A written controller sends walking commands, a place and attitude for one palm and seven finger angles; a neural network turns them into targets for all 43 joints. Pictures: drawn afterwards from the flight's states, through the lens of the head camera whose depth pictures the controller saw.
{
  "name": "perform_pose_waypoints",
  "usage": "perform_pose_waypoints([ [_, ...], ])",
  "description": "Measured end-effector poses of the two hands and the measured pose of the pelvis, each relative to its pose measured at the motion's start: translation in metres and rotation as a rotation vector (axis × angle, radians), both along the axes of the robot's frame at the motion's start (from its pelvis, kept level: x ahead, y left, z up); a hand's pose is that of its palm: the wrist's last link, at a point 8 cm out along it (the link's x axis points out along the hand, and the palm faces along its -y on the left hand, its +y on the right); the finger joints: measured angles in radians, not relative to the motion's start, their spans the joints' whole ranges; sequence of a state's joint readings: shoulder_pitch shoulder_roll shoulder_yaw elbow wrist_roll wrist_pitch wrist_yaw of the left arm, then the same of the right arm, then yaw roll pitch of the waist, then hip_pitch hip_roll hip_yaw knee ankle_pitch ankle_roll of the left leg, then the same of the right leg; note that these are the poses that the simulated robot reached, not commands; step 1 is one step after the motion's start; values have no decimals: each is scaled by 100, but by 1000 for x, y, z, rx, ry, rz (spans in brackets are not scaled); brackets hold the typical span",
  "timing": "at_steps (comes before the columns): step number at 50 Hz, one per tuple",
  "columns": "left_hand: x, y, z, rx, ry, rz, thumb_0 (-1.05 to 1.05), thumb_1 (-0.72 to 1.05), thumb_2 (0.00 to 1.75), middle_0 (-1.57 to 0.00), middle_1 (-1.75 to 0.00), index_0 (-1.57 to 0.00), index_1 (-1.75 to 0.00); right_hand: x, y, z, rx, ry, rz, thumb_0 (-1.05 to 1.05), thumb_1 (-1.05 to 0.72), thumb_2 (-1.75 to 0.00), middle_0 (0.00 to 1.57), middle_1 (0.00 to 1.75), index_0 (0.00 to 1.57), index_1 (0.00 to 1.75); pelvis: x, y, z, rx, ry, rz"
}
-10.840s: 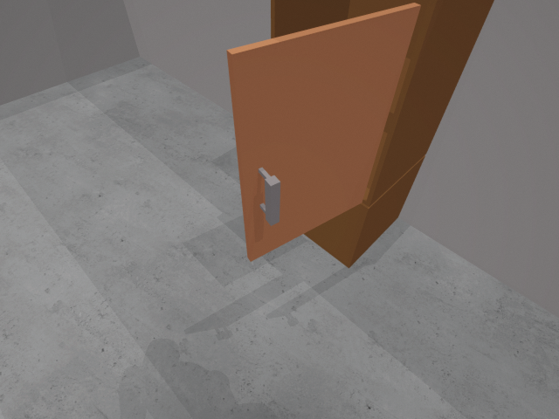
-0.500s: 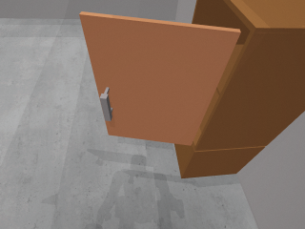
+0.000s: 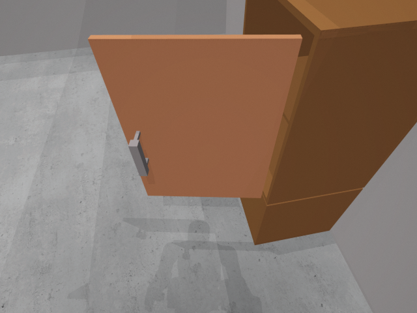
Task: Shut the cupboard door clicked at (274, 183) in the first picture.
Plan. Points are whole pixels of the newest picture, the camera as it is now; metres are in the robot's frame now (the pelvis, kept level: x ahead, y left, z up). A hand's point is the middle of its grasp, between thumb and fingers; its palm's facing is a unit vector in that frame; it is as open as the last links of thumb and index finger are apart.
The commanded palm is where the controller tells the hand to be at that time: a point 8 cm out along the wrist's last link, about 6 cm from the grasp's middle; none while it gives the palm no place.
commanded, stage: look again from close up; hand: left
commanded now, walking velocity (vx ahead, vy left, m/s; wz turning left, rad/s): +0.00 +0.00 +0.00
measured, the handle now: (141, 153) +0.54 +0.22 -0.07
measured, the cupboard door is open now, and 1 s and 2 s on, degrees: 77 77 77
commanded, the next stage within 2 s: shuffle to correct the standing spot in 0.30 s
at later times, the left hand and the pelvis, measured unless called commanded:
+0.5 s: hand out of the picture +0.01 +0.16 -0.17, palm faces -0.01 -0.98 -0.20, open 7.4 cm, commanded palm none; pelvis +0.00 -0.02 +0.00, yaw -1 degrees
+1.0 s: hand out of the picture +0.12 +0.19 -0.18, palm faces +0.01 -0.97 -0.24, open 7.4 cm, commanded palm none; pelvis +0.07 +0.00 -0.01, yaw +0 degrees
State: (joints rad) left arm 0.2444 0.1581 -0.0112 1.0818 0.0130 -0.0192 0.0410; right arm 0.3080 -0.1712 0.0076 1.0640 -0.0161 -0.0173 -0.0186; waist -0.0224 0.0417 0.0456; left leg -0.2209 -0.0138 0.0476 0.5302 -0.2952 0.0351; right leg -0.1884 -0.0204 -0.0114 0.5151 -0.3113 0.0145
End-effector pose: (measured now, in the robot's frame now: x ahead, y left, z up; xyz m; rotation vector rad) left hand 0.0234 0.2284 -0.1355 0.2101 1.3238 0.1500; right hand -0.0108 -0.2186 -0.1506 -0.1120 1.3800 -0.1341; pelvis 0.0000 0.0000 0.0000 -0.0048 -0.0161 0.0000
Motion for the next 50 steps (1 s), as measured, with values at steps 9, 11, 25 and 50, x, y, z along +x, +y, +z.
perform_pose_waypoints([
  [9,0,1,6,17,-7,-5,1,91,89,-20,-30,-20,-29,4,1,-3,25,-16,8,2,-93,-90,20,30,20,30,-2,-3,1,19,-6,-12],
  [11,-2,-2,6,12,1,-6,1,91,89,-20,-30,-20,-29,5,-2,-2,20,-17,9,2,-92,-90,20,30,20,30,-2,-5,2,21,-3,-15],
  [25,-13,-23,-4,-38,32,9,1,91,89,-20,-30,-20,-29,24,-33,10,-44,-31,29,1,-91,-90,20,30,20,30,0,-19,4,18,-4,-13],
  [50,89,6,-7,3,-45,15,1,91,89,-20,-30,-20,-29,47,10,-9,12,117,-21,1,-91,-90,20,30,20,30,72,0,-9,13,14,6],
])
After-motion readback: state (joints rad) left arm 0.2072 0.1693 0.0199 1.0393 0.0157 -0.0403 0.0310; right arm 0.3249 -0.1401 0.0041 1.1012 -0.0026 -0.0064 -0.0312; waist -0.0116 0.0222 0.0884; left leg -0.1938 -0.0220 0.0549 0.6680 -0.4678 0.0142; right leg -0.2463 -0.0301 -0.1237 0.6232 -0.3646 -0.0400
